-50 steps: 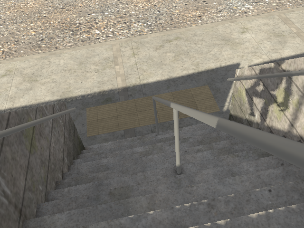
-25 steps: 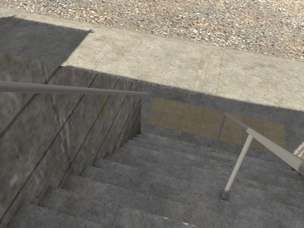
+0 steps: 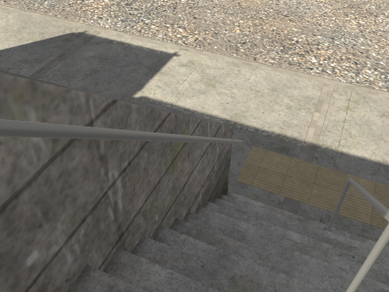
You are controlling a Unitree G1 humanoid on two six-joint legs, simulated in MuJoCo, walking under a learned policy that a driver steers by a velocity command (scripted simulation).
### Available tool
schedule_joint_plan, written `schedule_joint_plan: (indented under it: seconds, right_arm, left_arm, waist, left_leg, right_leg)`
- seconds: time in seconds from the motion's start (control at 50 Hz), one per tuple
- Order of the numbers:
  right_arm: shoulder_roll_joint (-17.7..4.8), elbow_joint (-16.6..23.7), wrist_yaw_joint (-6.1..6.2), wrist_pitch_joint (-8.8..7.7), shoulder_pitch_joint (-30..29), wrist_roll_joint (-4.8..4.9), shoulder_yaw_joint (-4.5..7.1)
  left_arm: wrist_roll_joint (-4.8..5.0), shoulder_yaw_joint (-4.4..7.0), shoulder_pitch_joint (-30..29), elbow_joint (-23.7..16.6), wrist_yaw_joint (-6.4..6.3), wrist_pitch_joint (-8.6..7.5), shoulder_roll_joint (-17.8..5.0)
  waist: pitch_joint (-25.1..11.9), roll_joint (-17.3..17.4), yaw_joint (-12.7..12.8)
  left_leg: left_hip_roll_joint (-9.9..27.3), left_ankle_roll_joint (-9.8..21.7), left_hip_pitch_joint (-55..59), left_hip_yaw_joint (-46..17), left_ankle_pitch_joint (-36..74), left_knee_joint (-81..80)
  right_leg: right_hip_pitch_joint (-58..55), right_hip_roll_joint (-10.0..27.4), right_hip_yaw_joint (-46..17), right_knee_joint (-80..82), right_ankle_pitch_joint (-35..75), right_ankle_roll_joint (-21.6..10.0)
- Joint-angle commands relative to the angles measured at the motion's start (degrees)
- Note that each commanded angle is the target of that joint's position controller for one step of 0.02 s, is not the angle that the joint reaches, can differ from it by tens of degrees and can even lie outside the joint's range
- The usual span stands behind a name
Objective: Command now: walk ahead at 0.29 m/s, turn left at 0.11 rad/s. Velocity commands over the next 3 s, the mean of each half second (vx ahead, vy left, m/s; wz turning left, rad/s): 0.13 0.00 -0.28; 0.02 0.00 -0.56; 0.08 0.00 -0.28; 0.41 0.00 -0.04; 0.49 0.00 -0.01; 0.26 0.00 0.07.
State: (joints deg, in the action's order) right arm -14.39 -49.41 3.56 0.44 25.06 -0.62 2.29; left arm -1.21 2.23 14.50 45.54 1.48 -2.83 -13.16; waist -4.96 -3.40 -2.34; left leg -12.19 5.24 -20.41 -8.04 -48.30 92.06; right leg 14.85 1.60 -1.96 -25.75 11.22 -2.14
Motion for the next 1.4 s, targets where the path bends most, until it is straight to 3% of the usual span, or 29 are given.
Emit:
schedule_joint_plan:
  seconds: [0.02, 0.06, 0.1, 0.14, 0.16, 0.2, 0.26, 0.32, 0.34, 0.4, 0.44, 0.48, 0.5, 0.54, 0.6, 0.62, 0.72, 0.9, 0.96, 1.02, 1.06, 1.08, 1.1, 1.12, 1.14, 1.18, 1.22, 1.3, 1.4]
  right_arm:
    - [0.3, 5.3, -0.94, -1.49, 3.4, 1.11, -0.23]
    - [-2.0, 4.7, -0.34, -1.21, -6.3, -2.23, -0.47]
    - [-0.5, 5.2, -0.85, -0.02, -10.3, -2.51, -1.57]
    - [-3.6, 4.2, -1.06, 0.49, -18.7, -3.04, -0.80]
    - [0.5, 4.2, -2.13, -0.04, -17.9, -2.69, -2.19]
    - [4.0, -4.8, -3.10, 1.26, -4.3, -2.83, -2.10]
    - [-3.7, 2.3, -1.86, -1.17, -28.3, -3.08, -0.61]
    - [-0.6, 6.2, -2.70, -5.73, -35.3, -3.13, -1.48]
    - [2.3, 7.9, -3.54, -6.18, -36.2, -1.37, -2.58]
    - [2.4, 4.7, -3.87, -5.18, -21.8, 1.01, -1.82]
    - [0.0, 0.9, -3.55, -4.73, -5.0, 1.10, -0.53]
    - [-5.1, -2.0, -2.67, -4.28, 3.9, 0.05, 0.56]
    - [-5.6, -0.8, -3.35, -3.71, 4.5, 0.69, -0.06]
    - [-3.3, 1.1, -4.10, -3.62, 2.0, 3.94, -0.43]
    - [-5.6, 3.5, -1.54, -3.09, -2.6, 0.30, -0.45]
    - [-3.7, 2.6, -1.34, -2.55, -3.5, 0.16, -1.20]
    - [-3.6, 6.3, 0.07, -0.84, -5.1, -0.03, -3.76]
    - [-8.4, 9.8, 1.36, -2.71, -0.2, -1.55, -1.27]
    - [-10.1, 11.1, 1.58, -2.06, -3.0, -1.93, 0.41]
    - [-15.4, 12.7, -0.16, 0.66, -8.2, -0.77, 3.32]
    - [-11.7, 11.8, -0.55, 3.58, -11.5, -2.59, 2.79]
    - [-6.6, 13.7, -2.18, 5.03, -17.5, -3.44, 1.57]
    - [-8.5, 20.1, -3.37, 4.22, -24.0, -3.37, 2.35]
    - [-6.4, 19.8, -3.24, 2.21, -23.5, -2.63, 2.00]
    - [-3.8, 16.5, -2.66, 1.34, -18.2, -1.76, 1.40]
    - [-2.0, 8.2, -2.38, 1.83, -9.9, -1.79, 1.19]
    - [-4.1, 5.4, -2.84, 3.56, -6.4, -0.85, 2.13]
    - [-3.5, 6.3, -3.56, 5.75, -13.6, -0.20, 0.78]
    - [-1.9, 7.2, -4.56, 5.78, -17.6, -2.40, -0.88]
  left_arm:
    - [2.10, 1.08, 23.8, 5.8, 0.18, 0.69, -8.7]
    - [3.88, -0.08, 24.1, 6.3, 0.41, -0.33, -6.4]
    - [1.34, 0.68, 19.2, 7.6, -2.08, -1.00, -10.6]
    - [1.85, -2.72, 16.1, 8.1, -2.44, -1.58, -1.5]
    - [2.00, -3.42, 12.7, 7.1, -3.00, -1.05, 0.2]
    - [2.50, -1.33, 9.8, 7.1, -3.01, -0.47, -6.6]
    - [2.37, -0.86, 20.3, 8.1, -5.06, 0.07, -4.7]
    - [0.69, -0.93, 25.1, 9.8, -6.76, 0.79, -1.4]
    - [0.46, -1.22, 19.3, 8.1, -6.50, 1.20, -0.3]
    - [0.27, -0.22, 16.9, 8.6, -5.33, 1.98, -2.9]
    - [1.32, 0.43, 10.8, 7.1, -4.39, 2.03, -4.8]
    - [1.70, 1.67, 17.4, 7.3, -3.62, 2.51, -3.5]
    - [3.99, 1.52, 26.6, 7.0, -4.46, 3.93, -2.0]
    - [0.25, 1.14, 17.7, 5.0, -4.82, 5.65, -3.6]
    - [-2.73, 0.24, 4.2, -2.8, -4.24, 8.03, -2.6]
    - [-2.47, 0.25, -3.5, -5.1, -4.30, 8.44, -2.2]
    - [0.39, -1.18, -13.9, -12.0, -3.24, 10.41, 3.1]
    - [0.14, -0.10, -22.9, -22.3, -3.81, 11.26, -2.3]
    - [2.01, -0.88, -23.9, -23.3, -2.23, 9.46, -3.1]
    - [5.70, -0.54, -6.5, -16.4, 0.62, 9.12, -4.0]
    - [5.73, 1.03, 15.3, -8.9, 1.86, 8.78, -8.1]
    - [5.67, -0.51, 19.7, -8.4, 1.47, 7.77, -8.3]
    - [6.49, 0.03, 21.8, -9.9, 0.39, 7.26, -14.7]
    - [2.91, -0.26, 20.7, -8.6, -1.53, 6.52, -13.6]
    - [2.22, -1.07, 11.2, -7.7, -3.61, 6.38, -11.9]
    - [-1.26, -2.78, -2.0, -7.4, -3.93, 6.33, -7.5]
    - [-0.66, -3.80, -5.6, -6.6, -2.39, 4.94, -4.2]
    - [1.27, -4.51, 2.0, -3.8, -3.03, 4.11, -3.5]
    - [0.05, -4.22, 14.0, 1.3, -4.87, 3.96, -4.2]
  waist:
    - [2.5, -15.4, 1.9]
    - [4.0, -5.6, 5.2]
    - [4.3, -8.2, 2.2]
    - [10.5, 4.2, 0.3]
    - [8.9, 3.6, -0.6]
    - [1.1, -7.4, -4.8]
    - [7.2, -1.4, 7.4]
    - [7.1, -0.7, 12.7]
    - [9.0, 2.7, 12.2]
    - [9.4, -1.6, 9.4]
    - [5.8, -3.5, 0.3]
    - [3.6, 14.4, -0.7]
    - [-6.5, 19.3, 5.1]
    - [-8.6, 15.1, 1.8]
    - [-2.5, 16.3, 3.7]
    - [3.7, 13.5, 3.3]
    - [4.5, 9.8, 4.8]
    - [4.2, 9.8, -0.8]
    - [1.8, 9.2, -2.2]
    - [0.1, 13.6, 4.0]
    - [1.6, 0.6, 14.0]
    - [11.9, -15.5, 14.7]
    - [13.3, -21.9, 17.2]
    - [14.9, -11.6, 14.5]
    - [15.4, -13.5, 5.4]
    - [10.5, -14.1, -1.3]
    - [7.8, -11.7, -4.7]
    - [9.0, 1.3, -0.1]
    - [6.7, -1.3, 5.7]
  left_leg:
    - [-0.2, -1.2, -48.4, 4.8, -3.1, 33.0]
    - [4.8, -1.9, -52.1, 7.7, 6.2, 30.5]
    - [12.7, -3.8, -49.3, 0.9, 20.2, 14.7]
    - [13.0, -7.0, -40.9, 3.5, 38.7, -11.2]
    - [11.1, -6.6, -21.0, 8.3, 51.7, -26.9]
    - [8.7, -4.4, 1.6, 10.5, 66.5, -17.7]
    - [11.4, -4.7, -34.3, 6.2, 65.5, -36.5]
    - [11.5, -6.6, -36.3, 2.4, 71.1, -55.0]
    - [9.8, -6.8, -20.9, 5.1, 79.2, -68.9]
    - [13.7, -6.0, 8.0, 4.4, 84.5, -76.4]
    - [19.4, -4.5, 23.3, 0.1, 90.5, -77.2]
    - [25.7, -4.4, 38.1, 2.1, 114.4, -75.7]
    - [37.0, 0.0, 54.1, -0.3, 132.0, -50.8]
    - [35.2, 7.0, 41.5, -4.3, 102.8, -56.2]
    - [39.4, 18.1, 15.8, -12.1, 71.8, -64.6]
    - [35.8, 14.5, 6.4, -9.1, 58.4, -65.4]
    - [29.5, 8.2, -8.7, -4.0, 35.1, -65.2]
    - [33.2, 7.4, 9.9, -3.6, 25.3, -67.3]
    - [32.7, 3.3, 7.0, 1.0, 16.5, -70.2]
    - [30.4, 2.2, -10.3, 10.8, 3.9, -70.4]
    - [23.3, -0.6, -22.7, 17.5, 1.9, -41.7]
    - [17.3, -3.1, -48.0, 13.7, -4.7, -15.1]
    - [8.4, -5.4, -58.7, 3.1, -5.8, -13.9]
    - [6.2, -6.0, -55.0, -9.5, 6.3, -14.2]
    - [6.1, -7.0, -54.0, -9.3, 15.7, -15.0]
    - [3.4, -9.2, -34.8, -6.3, 31.7, -1.0]
    - [0.6, -11.0, -24.0, -1.7, 35.6, 14.0]
    - [0.8, -10.8, -30.3, -1.1, 35.4, 17.9]
    - [7.3, -10.2, -28.0, 0.6, 39.4, -21.1]
  right_leg:
    - [-40.3, 14.1, -12.0, -17.6, 59.8, -5.0]
    - [-29.9, 14.5, -16.0, -9.8, 46.1, -11.9]
    - [-15.8, 19.6, -29.1, -7.7, 20.4, -18.6]
    - [2.6, 10.2, -23.6, -9.6, 11.3, -11.5]
    - [16.2, 4.8, -17.1, -7.0, 10.3, -7.2]
    - [23.3, 4.9, -17.1, -10.1, 13.4, -5.3]
    - [-8.8, 1.2, -23.0, -20.5, -3.2, -8.2]
    - [-15.8, -1.2, -24.9, -27.1, -11.4, -9.7]
    - [-2.4, -5.5, -19.6, -26.3, -20.9, -7.7]
    - [12.6, -6.0, -17.9, -33.5, -22.8, -7.2]
    - [20.1, -6.7, -17.1, -49.7, -27.2, -6.9]
    - [30.0, -14.9, -6.1, -74.6, -64.7, -3.9]
    - [42.0, -13.3, -4.4, -89.6, -76.7, -2.3]
    - [45.3, -9.2, -2.7, -95.6, -64.7, -0.4]
    - [47.7, -7.1, -3.8, -97.0, -42.2, 2.6]
    - [50.5, -6.6, -6.1, -94.0, -35.8, 4.0]
    - [50.5, -11.0, -2.6, -96.8, -24.2, 8.0]
    - [54.1, -2.2, -3.5, -86.4, -26.5, 7.8]
    - [33.6, 4.0, -3.5, -45.8, -20.7, 4.4]
    - [-5.3, -2.3, 7.5, -27.2, -39.1, -0.9]
    - [-23.5, -1.7, 0.7, -13.3, -46.9, -3.9]
    - [-22.4, 2.3, -14.2, -15.5, -41.1, -0.9]
    - [-17.9, 16.1, -49.5, 8.1, -22.8, -3.2]
    - [-9.7, 17.8, -57.8, 13.3, -37.3, -3.8]
    - [-6.1, 15.3, -48.2, 10.0, -50.2, -2.9]
    - [13.5, 8.9, -29.9, 6.1, -48.3, -3.9]
    - [24.9, 6.4, -22.0, 7.3, -41.0, -4.8]
    - [15.8, 6.8, -18.3, 3.4, -36.5, -9.1]
    - [-1.5, 6.2, -20.8, 6.6, -53.0, -10.2]
